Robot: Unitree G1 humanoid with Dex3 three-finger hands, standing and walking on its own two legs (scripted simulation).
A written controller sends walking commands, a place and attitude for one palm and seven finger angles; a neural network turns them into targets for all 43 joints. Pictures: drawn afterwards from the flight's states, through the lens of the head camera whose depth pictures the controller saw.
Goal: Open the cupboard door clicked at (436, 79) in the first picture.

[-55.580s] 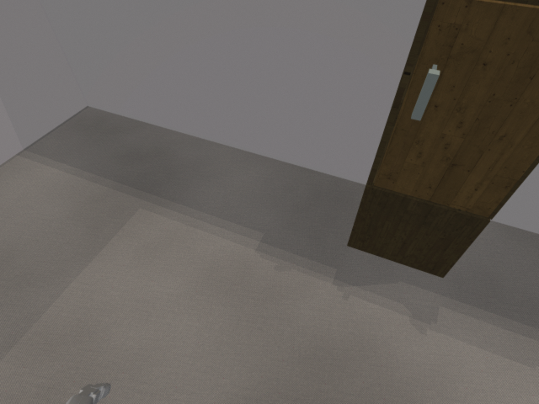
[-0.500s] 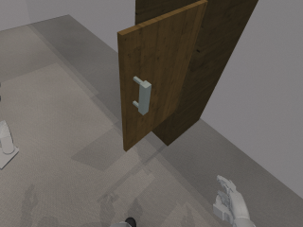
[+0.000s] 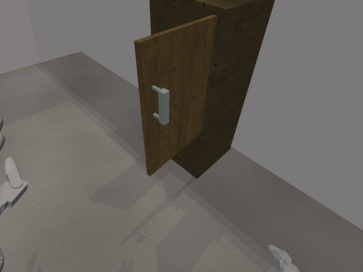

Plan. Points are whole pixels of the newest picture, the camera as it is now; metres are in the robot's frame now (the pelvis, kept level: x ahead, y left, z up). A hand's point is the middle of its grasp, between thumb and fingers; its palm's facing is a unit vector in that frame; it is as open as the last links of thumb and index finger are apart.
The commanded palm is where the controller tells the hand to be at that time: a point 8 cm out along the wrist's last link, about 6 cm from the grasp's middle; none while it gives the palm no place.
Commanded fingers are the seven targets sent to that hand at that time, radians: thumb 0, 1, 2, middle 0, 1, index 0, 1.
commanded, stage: stop stepping back and stand still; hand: left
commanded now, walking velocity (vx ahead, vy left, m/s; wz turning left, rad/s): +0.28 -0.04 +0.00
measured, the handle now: (159, 104) +0.62 +0.09 +0.04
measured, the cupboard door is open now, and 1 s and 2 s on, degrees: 93 93 93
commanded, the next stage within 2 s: let the arm hang, fingers relaxed in 1.52 s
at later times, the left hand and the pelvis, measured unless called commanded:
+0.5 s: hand (0, 207) +0.18 +0.28 +0.16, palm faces +0.46 -0.78 -0.42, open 7.5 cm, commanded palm +0.11 +0.32 +0.18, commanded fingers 0.00 0.90 0.90 -0.20 -0.30 -0.20 -0.30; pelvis -0.02 +0.02 +0.00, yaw +1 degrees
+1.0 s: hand out of the picture +0.19 +0.31 +0.17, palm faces +0.41 -0.77 -0.48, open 7.5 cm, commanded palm +0.13 +0.35 +0.18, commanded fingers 0.00 0.90 0.90 -0.20 -0.30 -0.20 -0.30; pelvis -0.01 +0.05 +0.01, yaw +1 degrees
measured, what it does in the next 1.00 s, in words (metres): steps on the spot: left foot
